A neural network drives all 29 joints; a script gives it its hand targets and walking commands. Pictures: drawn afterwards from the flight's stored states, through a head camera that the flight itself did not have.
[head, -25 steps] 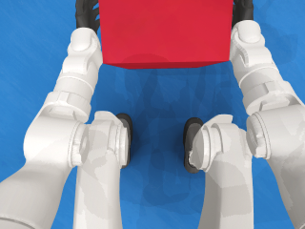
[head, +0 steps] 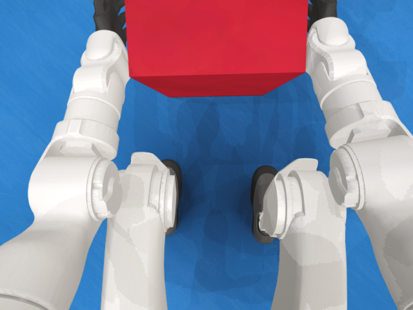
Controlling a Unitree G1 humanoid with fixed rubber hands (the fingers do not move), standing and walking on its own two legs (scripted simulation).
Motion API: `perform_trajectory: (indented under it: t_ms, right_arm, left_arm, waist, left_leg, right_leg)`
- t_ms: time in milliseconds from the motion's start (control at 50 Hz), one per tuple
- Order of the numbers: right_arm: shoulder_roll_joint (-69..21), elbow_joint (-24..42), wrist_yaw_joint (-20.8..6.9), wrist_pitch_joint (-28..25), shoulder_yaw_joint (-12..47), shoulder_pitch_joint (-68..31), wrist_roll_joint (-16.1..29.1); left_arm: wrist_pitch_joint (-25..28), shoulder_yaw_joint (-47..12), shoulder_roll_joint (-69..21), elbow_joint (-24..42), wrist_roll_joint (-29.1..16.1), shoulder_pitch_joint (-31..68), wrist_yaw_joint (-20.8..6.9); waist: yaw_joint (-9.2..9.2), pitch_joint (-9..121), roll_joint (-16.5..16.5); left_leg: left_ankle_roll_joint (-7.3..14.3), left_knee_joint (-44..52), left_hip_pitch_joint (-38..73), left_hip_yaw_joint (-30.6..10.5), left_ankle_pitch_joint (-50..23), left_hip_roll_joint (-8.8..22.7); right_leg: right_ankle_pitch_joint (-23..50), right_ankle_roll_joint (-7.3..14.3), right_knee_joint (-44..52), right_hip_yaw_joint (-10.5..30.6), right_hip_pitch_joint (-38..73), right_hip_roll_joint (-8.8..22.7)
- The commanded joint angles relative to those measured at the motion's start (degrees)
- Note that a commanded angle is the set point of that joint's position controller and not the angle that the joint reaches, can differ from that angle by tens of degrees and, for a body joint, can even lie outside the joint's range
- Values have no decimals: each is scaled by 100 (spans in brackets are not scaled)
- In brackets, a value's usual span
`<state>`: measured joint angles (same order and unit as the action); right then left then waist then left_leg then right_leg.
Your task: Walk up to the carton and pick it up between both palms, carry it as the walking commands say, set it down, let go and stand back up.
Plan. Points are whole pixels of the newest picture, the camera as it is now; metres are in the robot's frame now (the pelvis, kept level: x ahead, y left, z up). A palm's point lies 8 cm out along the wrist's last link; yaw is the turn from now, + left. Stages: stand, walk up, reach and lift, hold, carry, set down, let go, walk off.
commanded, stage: reach and lift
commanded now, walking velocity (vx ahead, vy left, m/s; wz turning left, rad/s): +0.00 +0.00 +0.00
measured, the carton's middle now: (215, 45) +0.52 +0.01 -0.21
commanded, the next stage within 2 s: none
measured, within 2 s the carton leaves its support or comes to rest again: neither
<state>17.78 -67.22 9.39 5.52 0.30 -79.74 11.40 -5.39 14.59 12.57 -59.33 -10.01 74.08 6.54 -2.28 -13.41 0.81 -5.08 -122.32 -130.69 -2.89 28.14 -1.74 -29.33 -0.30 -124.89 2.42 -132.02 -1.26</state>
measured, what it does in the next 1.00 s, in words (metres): rises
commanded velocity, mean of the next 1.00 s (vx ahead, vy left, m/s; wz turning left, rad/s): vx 0.00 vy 0.00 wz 0.00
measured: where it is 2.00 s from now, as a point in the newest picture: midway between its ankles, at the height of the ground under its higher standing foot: (214, 213)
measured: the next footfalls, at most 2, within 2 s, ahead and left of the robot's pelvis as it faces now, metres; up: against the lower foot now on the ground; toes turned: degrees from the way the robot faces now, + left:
none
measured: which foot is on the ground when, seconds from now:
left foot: down 0.00-1.00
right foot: down 0.00-1.00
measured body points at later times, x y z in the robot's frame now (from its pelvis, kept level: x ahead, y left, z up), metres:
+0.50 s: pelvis +0.01 +0.00 +0.04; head +0.33 -0.01 +0.35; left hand +0.52 +0.17 -0.08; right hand +0.55 -0.16 -0.08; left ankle +0.14 +0.14 -0.33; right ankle +0.12 -0.12 -0.33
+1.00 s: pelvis +0.01 +0.01 +0.08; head +0.30 -0.01 +0.43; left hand +0.51 +0.16 +0.00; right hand +0.53 -0.16 +0.00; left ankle +0.14 +0.14 -0.33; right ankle +0.12 -0.12 -0.33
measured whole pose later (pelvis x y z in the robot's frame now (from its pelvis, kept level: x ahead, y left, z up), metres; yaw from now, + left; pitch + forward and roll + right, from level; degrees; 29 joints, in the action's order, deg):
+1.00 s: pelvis +0.01 +0.01 +0.08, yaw -1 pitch +44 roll +2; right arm 7.8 -44.6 3.1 19.0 -17.9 -63.5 -4.7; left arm -18.0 27.1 0.3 -32.9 4.7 55.3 2.9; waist -0.7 6.3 -1.5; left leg -3.8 -106.9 -123.2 -2.5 27.9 -1.5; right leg -28.8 -1.2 -108.8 3.0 -124.1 -1.6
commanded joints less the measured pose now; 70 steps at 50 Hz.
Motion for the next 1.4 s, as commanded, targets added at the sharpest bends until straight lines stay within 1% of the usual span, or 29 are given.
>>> perform_trajectory:
  t_ms: [0, 80, 200, 220, 240, 340, 460, 540, 580, 600, 620, 680, 720, 740, 760, 780, 820, 840, 880, 980, 1000, 1060, 1080, 1100, 1120, 1140, 1280, 1360, 1380]
  right_arm:
    - [-5329, 2791, -1491, -160, 1310, -3657, 280]
    - [-5770, 2736, -1602, 58, 1216, -3241, 69]
    - [-6293, 2223, -1806, 411, 1074, -2578, -190]
    - [-6361, 2252, -1818, 420, 926, -2583, -311]
    - [-6273, 2215, -1862, 430, 915, -2490, -436]
    - [-6335, 2541, -1978, 501, 913, -2761, -410]
    - [-6707, 2520, -1946, 780, 872, -2372, -508]
    - [-6712, 2431, -2000, 868, 867, -2251, -734]
    - [-6725, 2681, -1996, 870, 855, -2198, -823]
    - [-6829, 2348, -2016, 938, 631, -2115, -898]
    - [-6590, 2524, -2042, 929, 640, -1995, -1001]
    - [-6739, 3164, -2059, 901, 1027, -2462, -744]
    - [-6532, 3442, -2054, 916, 1252, -2480, -639]
    - [-6700, 3611, -2058, 919, 1344, -2763, -490]
    - [-6660, 3175, -2107, 963, 1035, -2581, -636]
    - [-6750, 3242, -2155, 1015, 1032, -2482, -711]
    - [-6956, 2939, -2235, 1129, 970, -2052, -816]
    - [-7019, 3166, -2233, 1136, 988, -2170, -711]
    - [-7220, 2721, -2241, 1229, 853, -1905, -915]
    - [-7088, 2485, -2233, 1288, 641, -1804, -1091]
    - [-7106, 2797, -2232, 1255, 524, -1935, -1099]
    - [-7195, 2194, -2246, 1355, 301, -1592, -1348]
    - [-7302, 2432, -2241, 1360, 454, -1606, -1372]
    - [-7168, 2930, -2244, 1295, 644, -1956, -1022]
    - [-7333, 2942, -2235, 1283, 768, -2095, -1025]
    - [-7131, 2960, -2242, 1280, 671, -2172, -1011]
    - [-7516, 2916, -2288, 1388, 825, -1501, -1084]
    - [-7468, 2988, -2325, 1412, 945, -1276, -1049]
    - [-7407, 2944, -2318, 1402, 918, -1108, -1105]
  left_arm:
    - [-86, -1994, -5509, 1668, -342, 3397, -1275]
    - [-275, -1996, -5844, 1809, 20, 3280, -1322]
    - [-392, -1735, -5487, 2113, 353, 3290, -1344]
    - [-425, -1758, -5560, 2304, 444, 3485, -1320]
    - [-472, -1675, -5723, 2091, 525, 3042, -1288]
    - [-678, -1677, -6055, 2167, 741, 2633, -1370]
    - [-817, -2296, -6152, 3224, 535, 3433, -1468]
    - [-997, -2135, -6219, 2790, 699, 2855, -1548]
    - [-1080, -2282, -6633, 2796, 552, 2959, -1639]
    - [-1109, -2033, -6438, 2697, 765, 2780, -1645]
    - [-1164, -2161, -6571, 2546, 701, 2788, -1675]
    - [-1201, -2224, -6594, 2598, 627, 2529, -1680]
    - [-1231, -2274, -6891, 2554, 568, 2301, -1652]
    - [-1229, -2297, -6659, 2575, 653, 2132, -1638]
    - [-1260, -2182, -6855, 2376, 710, 2302, -1639]
    - [-1270, -2035, -6780, 2399, 878, 2082, -1636]
    - [-1237, -2176, -6837, 2839, 756, 2609, -1610]
    - [-1212, -2232, -6798, 3034, 783, 2614, -1593]
    - [-1199, -2011, -6451, 2948, 810, 2772, -1578]
    - [-1326, -1928, -6889, 2641, 913, 2446, -1640]
    - [-1370, -2006, -6855, 2702, 959, 2506, -1681]
    - [-1442, -1629, -6760, 2389, 1297, 2293, -1774]
    - [-1381, -1834, -6783, 2867, 1102, 2663, -1798]
    - [-1383, -2083, -6836, 2864, 859, 2562, -1814]
    - [-1413, -2067, -6950, 2899, 988, 2317, -1795]
    - [-1421, -2070, -6950, 2843, 807, 2537, -1797]
    - [-1520, -2199, -7101, 2778, 918, 1891, -1802]
    - [-1541, -2122, -7257, 2700, 926, 1453, -1842]
    - [-1552, -2214, -7332, 2718, 872, 1483, -1817]
  waist:
    - [167, 8649, -436]
    - [6, 8307, -230]
    - [-77, 7742, -710]
    - [-253, 7753, -425]
    - [-16, 7721, -715]
    - [-310, 8110, -310]
    - [-27, 8775, -252]
    - [-53, 8300, -379]
    - [246, 8719, -218]
    - [-22, 8483, -12]
    - [404, 8283, -110]
    - [38, 8957, -344]
    - [197, 9432, -421]
    - [-93, 9234, -403]
    - [74, 8598, -90]
    - [-94, 8824, -49]
    - [118, 8906, -327]
    - [-95, 9271, -367]
    - [-52, 8735, -676]
    - [84, 8221, -452]
    - [118, 8329, -53]
    - [-128, 7984, -117]
    - [82, 8367, -504]
    - [137, 8729, -327]
    - [-145, 9025, -172]
    - [85, 9014, -318]
    - [-64, 8676, -123]
    - [-76, 8572, -509]
    - [118, 8624, -474]
  left_leg:
    - [306, 816, 3525, 1063, -1445, -648]
    - [344, 960, 3411, 1079, -1284, -665]
    - [444, 1045, 2946, 1101, -783, -591]
    - [391, 1210, 3011, 1097, -782, -609]
    - [402, 1281, 3164, 968, -918, -646]
    - [366, 1456, 3486, 1035, -1015, -699]
    - [351, 1454, 3818, 1119, -1256, -624]
    - [299, 1781, 3643, 852, -1202, -674]
    - [285, 1712, 3746, 966, -1267, -697]
    - [250, 1823, 3721, 997, -1160, -679]
    - [247, 1832, 3684, 930, -1165, -655]
    - [327, 1967, 3895, 883, -1519, -751]
    - [270, 1943, 3891, 932, -1514, -733]
    - [327, 2037, 4065, 878, -1669, -771]
    - [333, 2044, 4032, 827, -1396, -665]
    - [324, 2204, 4124, 916, -1288, -758]
    - [353, 2219, 4297, 872, -1286, -669]
    - [354, 2205, 4170, 927, -1348, -765]
    - [400, 2372, 3909, 915, -1021, -734]
    - [359, 2590, 3926, 846, -790, -747]
    - [347, 2641, 3993, 961, -575, -747]
    - [305, 2714, 3609, 1055, -301, -773]
    - [329, 2808, 3731, 899, -824, -809]
    - [388, 2723, 4092, 907, -982, -738]
    - [334, 2816, 4401, 926, -1317, -763]
    - [377, 2746, 4447, 920, -952, -715]
    - [292, 3252, 4745, 818, -1050, -775]
    - [335, 3371, 4794, 755, -1160, -778]
    - [289, 3357, 4881, 721, -1214, -765]
  right_leg:
    - [1636, -22, 1257, -591, 4765, -592]
    - [1494, -30, 1347, -606, 4315, -693]
    - [1029, -50, 1550, -564, 3946, -657]
    - [931, -38, 1559, -549, 3837, -672]
    - [962, -110, 1666, -666, 3831, -693]
    - [884, -18, 1775, -596, 3745, -672]
    - [1179, -34, 2021, -507, 4225, -744]
    - [1161, -36, 2015, -606, 3824, -724]
    - [1266, 9, 2230, -532, 4276, -716]
    - [1082, 64, 2155, -547, 3933, -722]
    - [1155, 32, 2308, -582, 3831, -731]
    - [1358, -11, 2340, -617, 4286, -727]
    - [1457, -61, 2434, -608, 4736, -701]
    - [1478, -63, 2320, -637, 4503, -689]
    - [1245, 42, 2415, -575, 4007, -660]
    - [1134, 10, 2499, -560, 4121, -696]
    - [1170, -34, 2581, -650, 4101, -759]
    - [1233, -24, 2628, -614, 4578, -708]
    - [874, -45, 2810, -553, 4338, -740]
    - [668, 20, 3004, -545, 4277, -740]
    - [607, 55, 3090, -450, 4327, -759]
    - [82, 66, 3432, -159, 4487, -698]
    - [763, 28, 3372, -388, 4913, -740]
    - [1033, -14, 3188, -526, 4923, -771]
    - [1229, -9, 3264, -400, 5000, -735]
    - [823, -19, 3233, -525, 4896, -760]
    - [1007, 15, 3465, -476, 4954, -827]
    - [1090, -11, 3763, -471, 5397, -832]
    - [1179, -3, 3782, -493, 5385, -850]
